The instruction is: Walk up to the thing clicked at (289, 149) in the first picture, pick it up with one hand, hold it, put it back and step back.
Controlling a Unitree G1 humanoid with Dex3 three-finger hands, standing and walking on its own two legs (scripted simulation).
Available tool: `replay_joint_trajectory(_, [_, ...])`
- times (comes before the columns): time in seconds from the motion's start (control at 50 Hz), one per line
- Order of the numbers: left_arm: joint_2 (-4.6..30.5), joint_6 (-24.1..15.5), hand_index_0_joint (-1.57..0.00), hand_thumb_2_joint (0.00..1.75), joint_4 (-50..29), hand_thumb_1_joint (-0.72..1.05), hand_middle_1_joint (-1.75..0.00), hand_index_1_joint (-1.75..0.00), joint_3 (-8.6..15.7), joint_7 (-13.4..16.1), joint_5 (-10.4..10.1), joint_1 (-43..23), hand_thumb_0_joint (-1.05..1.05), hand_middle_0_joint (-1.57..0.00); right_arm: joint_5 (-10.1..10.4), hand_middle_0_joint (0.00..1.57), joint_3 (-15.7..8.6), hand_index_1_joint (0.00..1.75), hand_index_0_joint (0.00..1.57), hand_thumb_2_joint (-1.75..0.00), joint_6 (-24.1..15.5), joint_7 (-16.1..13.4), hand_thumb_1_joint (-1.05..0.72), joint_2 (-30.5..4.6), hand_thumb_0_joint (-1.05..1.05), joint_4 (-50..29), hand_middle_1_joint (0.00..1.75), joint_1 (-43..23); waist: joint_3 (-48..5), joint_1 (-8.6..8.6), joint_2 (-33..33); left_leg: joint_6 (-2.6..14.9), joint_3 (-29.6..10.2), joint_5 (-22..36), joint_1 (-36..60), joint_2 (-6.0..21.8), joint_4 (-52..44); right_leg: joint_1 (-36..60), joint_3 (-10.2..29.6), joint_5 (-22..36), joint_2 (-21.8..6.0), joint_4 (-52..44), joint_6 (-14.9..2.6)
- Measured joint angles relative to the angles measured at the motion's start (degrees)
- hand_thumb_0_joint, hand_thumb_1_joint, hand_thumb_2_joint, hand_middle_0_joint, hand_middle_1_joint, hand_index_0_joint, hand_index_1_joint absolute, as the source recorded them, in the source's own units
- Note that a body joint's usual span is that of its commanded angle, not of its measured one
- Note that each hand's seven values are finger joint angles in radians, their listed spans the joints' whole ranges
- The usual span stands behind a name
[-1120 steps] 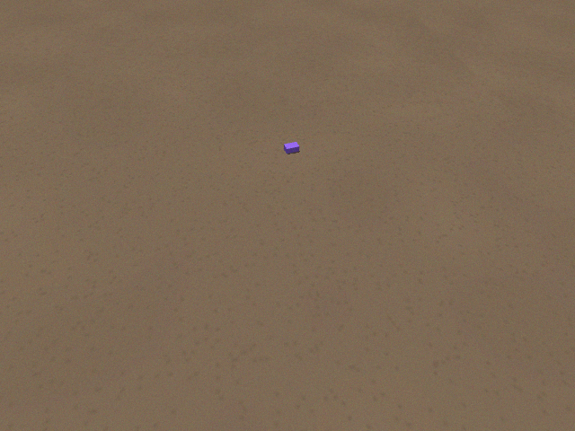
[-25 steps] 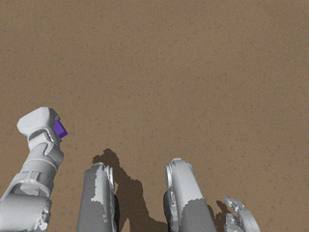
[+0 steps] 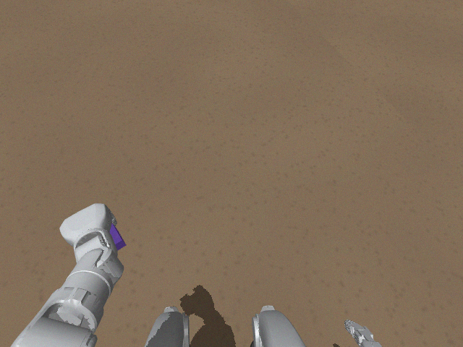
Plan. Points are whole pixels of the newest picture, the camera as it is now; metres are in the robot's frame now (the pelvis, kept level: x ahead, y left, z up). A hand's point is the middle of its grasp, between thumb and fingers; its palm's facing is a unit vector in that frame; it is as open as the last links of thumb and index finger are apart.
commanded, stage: lift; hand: left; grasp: from above
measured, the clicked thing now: (102, 244) +0.35 +0.25 -0.13
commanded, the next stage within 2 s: hold in 0.38 s
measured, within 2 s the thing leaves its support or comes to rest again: neither
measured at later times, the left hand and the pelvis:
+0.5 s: hand (89, 218) +0.35 +0.23 -0.01, palm faces -0.37 -0.26 -0.89, open 7.7 cm; pelvis +0.03 +0.00 +0.07, yaw +1 degrees
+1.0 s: hand (86, 212) +0.34 +0.22 +0.03, palm faces -0.35 -0.26 -0.90, open 7.7 cm; pelvis +0.04 +0.00 +0.09, yaw +1 degrees
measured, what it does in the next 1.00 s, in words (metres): rises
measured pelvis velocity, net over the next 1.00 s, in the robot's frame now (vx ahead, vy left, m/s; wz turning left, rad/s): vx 0.04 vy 0.00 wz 0.01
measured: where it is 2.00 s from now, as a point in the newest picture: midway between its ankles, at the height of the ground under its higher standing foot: outside the picture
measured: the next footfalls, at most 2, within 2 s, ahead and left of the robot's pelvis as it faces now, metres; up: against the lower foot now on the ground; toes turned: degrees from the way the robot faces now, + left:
none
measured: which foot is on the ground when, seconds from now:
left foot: down 0.00-1.00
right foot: down 0.00-1.00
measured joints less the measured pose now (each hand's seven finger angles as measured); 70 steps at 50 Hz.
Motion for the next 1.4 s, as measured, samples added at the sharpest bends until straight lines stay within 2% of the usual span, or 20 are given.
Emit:
replay_joint_trajectory(0.26, [-1.3,-1.2,-0.93,0.18,1.6,0.37,-0.21,-0.20,-0.3,-0.2,-0.1,1.0,0.00,-0.94,-0.4,0.21,-0.3,0.30,0.20,-0.89,0.4,0.8,-0.88,0.0,0.01,0.1,0.30,3.4,3.0,0.40,-0.3,0.16,1.5,4.5,16.3,-0.7,-15.6,15.8,0.7,4.5,-0.7,-15.2,0.24])
replay_joint_trajectory(0.54, [-3.1,-0.7,-0.90,0.23,2.7,0.36,-0.25,-0.24,-1.2,-0.6,0.3,1.1,0.00,-0.91,-0.3,0.21,-0.8,0.30,0.20,-0.89,0.7,2.8,-0.88,-0.8,0.01,0.0,0.30,3.0,3.8,1.65,-0.5,0.10,2.5,8.0,27.4,-1.3,-26.1,26.3,1.2,7.7,-1.2,-24.7,0.26])
replay_joint_trajectory(1.04, [-4.8,4.0,-0.90,0.21,-0.7,0.38,-0.23,-0.23,-3.7,-3.5,0.6,1.5,0.00,-0.91,-0.1,0.20,-0.1,0.30,0.20,-0.89,1.3,6.2,-0.89,-1.5,0.01,-1.6,0.30,1.2,5.4,3.40,-0.4,0.01,3.1,11.8,36.7,-1.7,-34.6,34.9,1.5,11.0,-1.4,-32.2,0.17])
replay_joint_trajectory(1.4, [-4.4,6.0,-0.89,0.22,-4.2,0.37,-0.25,-0.26,-4.7,-5.4,0.3,3.1,0.00,-0.90,0.2,0.20,0.6,0.30,0.20,-0.90,1.3,6.7,-0.89,-1.4,0.01,-2.5,0.30,0.7,6.2,3.96,0.0,0.23,3.5,13.2,39.2,-1.8,-36.6,37.3,1.8,12.5,-1.5,-34.2,0.31])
